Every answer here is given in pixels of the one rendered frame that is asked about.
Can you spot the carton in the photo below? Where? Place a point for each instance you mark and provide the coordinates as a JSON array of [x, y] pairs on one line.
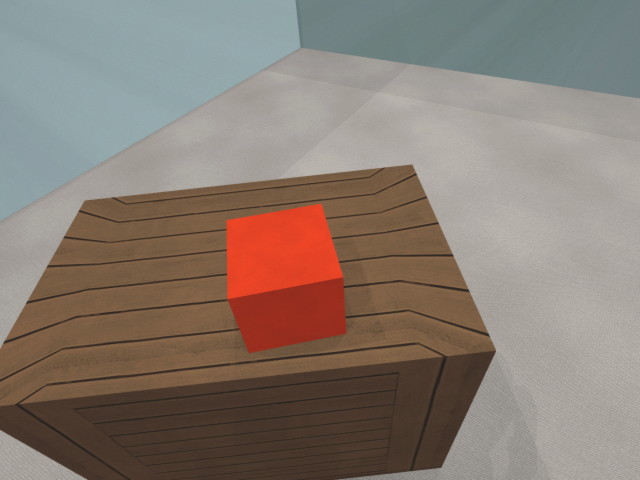
[[284, 282]]

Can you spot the pedestal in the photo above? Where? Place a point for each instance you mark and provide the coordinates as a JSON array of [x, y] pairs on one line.
[[127, 363]]

